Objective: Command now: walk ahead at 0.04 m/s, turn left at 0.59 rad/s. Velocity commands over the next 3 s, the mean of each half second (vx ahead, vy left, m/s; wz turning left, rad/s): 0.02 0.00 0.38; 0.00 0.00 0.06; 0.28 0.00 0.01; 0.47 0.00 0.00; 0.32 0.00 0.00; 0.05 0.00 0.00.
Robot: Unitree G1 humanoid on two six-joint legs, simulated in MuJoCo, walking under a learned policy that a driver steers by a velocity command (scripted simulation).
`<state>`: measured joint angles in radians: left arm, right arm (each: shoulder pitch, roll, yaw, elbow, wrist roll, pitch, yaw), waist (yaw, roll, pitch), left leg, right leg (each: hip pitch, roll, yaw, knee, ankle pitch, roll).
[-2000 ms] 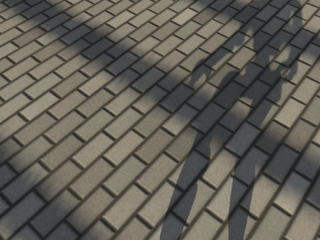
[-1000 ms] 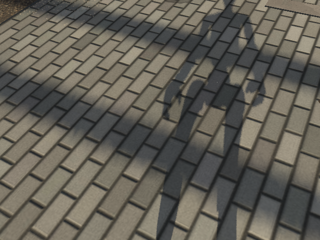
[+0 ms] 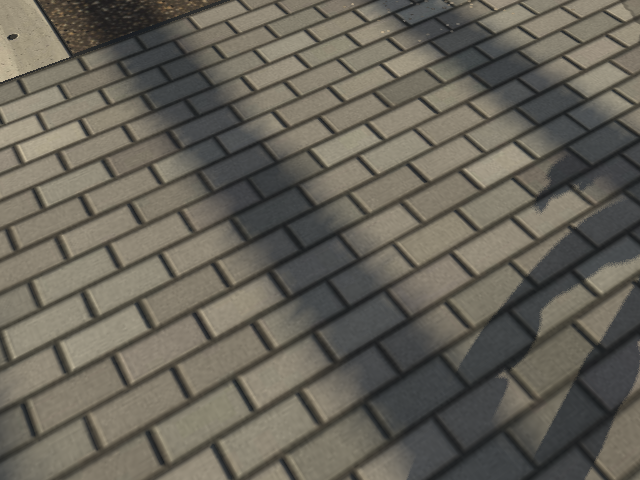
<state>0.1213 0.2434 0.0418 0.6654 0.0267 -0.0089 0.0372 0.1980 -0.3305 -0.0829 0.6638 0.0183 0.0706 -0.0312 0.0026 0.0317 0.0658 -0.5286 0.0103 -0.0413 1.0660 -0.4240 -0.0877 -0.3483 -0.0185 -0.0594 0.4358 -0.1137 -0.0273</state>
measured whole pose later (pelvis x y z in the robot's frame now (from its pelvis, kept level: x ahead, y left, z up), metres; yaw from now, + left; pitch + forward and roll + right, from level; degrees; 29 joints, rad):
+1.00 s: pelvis +0.02 +0.03 +0.00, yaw +11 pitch -2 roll +0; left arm 0.18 0.23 0.03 0.89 0.01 -0.01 0.02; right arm 0.20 -0.23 -0.05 0.83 -0.01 0.02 -0.02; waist 0.00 0.00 0.04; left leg -0.21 -0.04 -0.03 0.51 -0.27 0.02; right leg -0.19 -0.02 0.01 0.51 -0.29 0.02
